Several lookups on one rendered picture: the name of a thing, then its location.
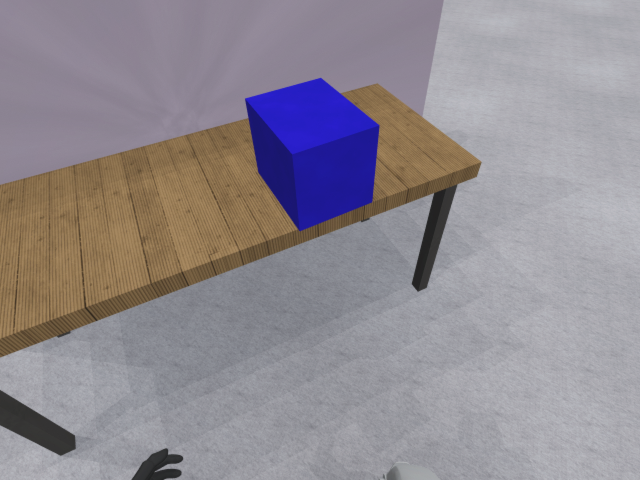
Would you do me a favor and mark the right robot shin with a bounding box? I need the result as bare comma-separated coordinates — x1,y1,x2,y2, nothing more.
390,462,410,470

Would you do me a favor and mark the table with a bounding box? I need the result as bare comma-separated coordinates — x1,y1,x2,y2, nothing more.
0,83,482,456

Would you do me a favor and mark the carton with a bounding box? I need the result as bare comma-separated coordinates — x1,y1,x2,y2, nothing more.
245,78,380,231

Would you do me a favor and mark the left robot hand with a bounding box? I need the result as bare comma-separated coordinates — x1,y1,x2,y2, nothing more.
132,448,183,480

